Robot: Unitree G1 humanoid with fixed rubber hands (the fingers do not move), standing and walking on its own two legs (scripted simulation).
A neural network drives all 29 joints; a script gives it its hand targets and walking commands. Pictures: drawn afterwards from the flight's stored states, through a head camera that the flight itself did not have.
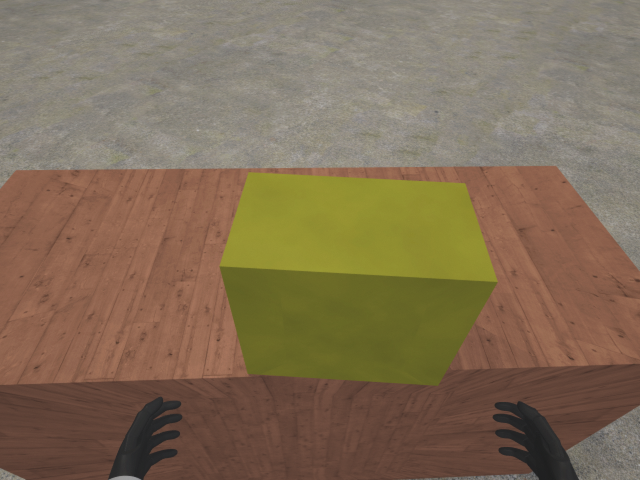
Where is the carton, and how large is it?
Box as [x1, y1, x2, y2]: [219, 172, 497, 385]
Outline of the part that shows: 248,172 219,266 247,372 257,374 437,385 497,282 465,184 449,182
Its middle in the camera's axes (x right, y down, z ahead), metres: +0.04 +0.06 +0.54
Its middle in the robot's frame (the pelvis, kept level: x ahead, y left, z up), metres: +0.37 -0.01 +0.04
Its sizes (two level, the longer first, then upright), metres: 0.285 0.163 0.251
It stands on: a pedestal, 0.70 m high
